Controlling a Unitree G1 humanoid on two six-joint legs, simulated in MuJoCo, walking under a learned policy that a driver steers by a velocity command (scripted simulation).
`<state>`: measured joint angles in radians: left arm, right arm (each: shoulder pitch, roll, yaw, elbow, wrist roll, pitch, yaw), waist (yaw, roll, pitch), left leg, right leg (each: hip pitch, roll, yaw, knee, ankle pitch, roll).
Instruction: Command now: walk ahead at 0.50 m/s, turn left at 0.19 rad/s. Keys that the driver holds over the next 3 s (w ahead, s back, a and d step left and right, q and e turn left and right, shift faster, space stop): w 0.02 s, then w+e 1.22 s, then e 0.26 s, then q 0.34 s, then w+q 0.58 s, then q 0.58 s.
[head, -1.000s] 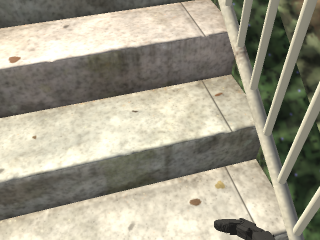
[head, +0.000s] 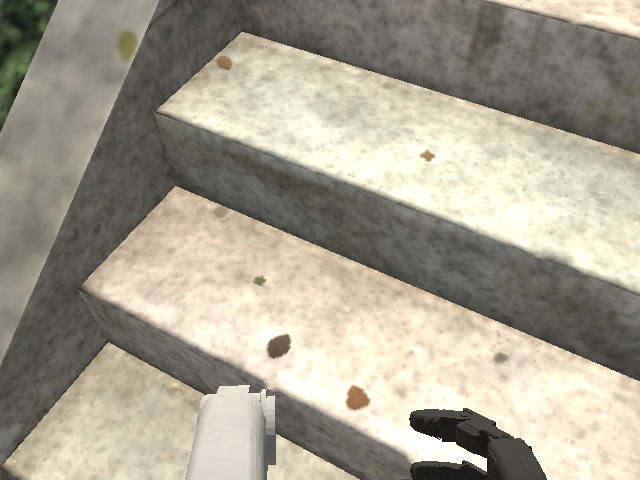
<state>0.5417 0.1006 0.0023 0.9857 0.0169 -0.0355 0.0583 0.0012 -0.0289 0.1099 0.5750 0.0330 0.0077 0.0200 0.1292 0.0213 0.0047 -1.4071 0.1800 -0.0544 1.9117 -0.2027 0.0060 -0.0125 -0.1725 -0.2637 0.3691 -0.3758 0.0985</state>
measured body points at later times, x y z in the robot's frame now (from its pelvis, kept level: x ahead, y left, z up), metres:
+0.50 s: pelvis +0.30 +0.07 +0.20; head +0.28 +0.10 +0.65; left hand +0.57 +0.17 +0.15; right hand +0.23 -0.11 +0.05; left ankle +0.23 +0.19 -0.55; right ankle +0.42 -0.06 -0.23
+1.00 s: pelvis +0.57 +0.00 +0.38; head +0.56 -0.05 +0.83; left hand +0.58 +0.19 +0.24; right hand +0.78 -0.20 +0.34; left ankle +0.76 +0.05 -0.05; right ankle +0.45 -0.01 -0.36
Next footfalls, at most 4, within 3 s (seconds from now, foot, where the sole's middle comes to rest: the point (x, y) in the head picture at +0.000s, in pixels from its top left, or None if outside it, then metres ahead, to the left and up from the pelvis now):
0.08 left None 0.27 0.19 -0.58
0.60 right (402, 390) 0.49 -0.02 -0.40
1.10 left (416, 135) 0.86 -0.01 -0.21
1.66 right None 0.73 -0.41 -0.21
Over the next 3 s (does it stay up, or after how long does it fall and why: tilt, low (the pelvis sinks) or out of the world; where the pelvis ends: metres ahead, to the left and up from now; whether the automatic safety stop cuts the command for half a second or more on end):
stays up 0.96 -0.59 0.75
